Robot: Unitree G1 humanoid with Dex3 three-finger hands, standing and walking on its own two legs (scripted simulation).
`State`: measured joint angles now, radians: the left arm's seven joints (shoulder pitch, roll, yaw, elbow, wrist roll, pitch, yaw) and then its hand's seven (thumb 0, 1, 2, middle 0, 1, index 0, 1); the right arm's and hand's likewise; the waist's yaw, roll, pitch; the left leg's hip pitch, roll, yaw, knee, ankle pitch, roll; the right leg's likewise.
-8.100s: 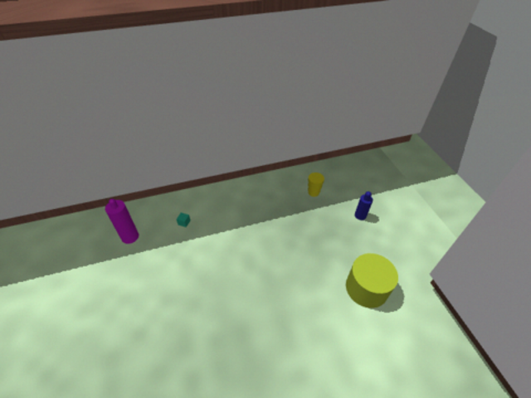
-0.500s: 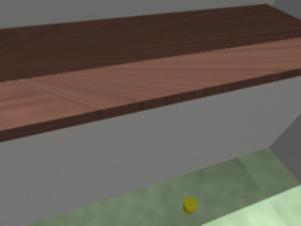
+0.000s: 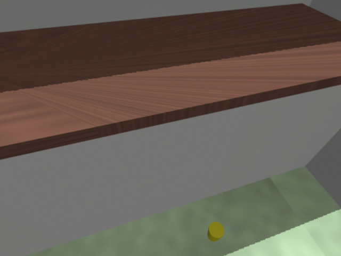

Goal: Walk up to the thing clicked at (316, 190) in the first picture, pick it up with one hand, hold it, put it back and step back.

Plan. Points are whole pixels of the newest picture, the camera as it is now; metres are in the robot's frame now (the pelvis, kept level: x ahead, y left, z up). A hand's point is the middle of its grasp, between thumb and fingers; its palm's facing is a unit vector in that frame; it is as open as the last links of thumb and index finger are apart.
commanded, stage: stand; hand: right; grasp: from above
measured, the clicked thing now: (214, 232) +0.39 -0.26 -0.73
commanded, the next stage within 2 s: rise first in 0.76 s
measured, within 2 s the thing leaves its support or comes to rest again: neither
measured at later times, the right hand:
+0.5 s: hand out of the picture +0.08 -0.26 -0.16, palm faces -0.03 +0.94 -0.35, open 7.4 cm
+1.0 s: hand out of the picture +0.13 -0.25 -0.16, palm faces +0.03 +0.94 -0.33, open 7.9 cm
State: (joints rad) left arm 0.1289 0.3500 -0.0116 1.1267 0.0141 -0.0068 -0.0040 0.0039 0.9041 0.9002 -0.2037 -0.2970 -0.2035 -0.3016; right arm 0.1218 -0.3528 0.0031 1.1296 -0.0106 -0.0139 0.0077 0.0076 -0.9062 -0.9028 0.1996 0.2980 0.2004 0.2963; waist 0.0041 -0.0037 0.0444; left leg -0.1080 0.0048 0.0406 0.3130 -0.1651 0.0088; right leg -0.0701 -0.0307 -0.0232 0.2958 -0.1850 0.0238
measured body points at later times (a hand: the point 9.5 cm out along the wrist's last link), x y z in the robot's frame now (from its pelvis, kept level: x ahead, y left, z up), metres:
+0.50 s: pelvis +0.01 +0.00 +0.00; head +0.01 +0.00 +0.45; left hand +0.08 +0.30 -0.14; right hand +0.08 -0.30 -0.13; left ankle +0.01 +0.11 -0.75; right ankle -0.01 -0.13 -0.75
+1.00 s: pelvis +0.00 +0.00 -0.01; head +0.04 +0.00 +0.44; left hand +0.09 +0.28 -0.14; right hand +0.12 -0.30 -0.13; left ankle +0.01 +0.11 -0.75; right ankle -0.01 -0.13 -0.75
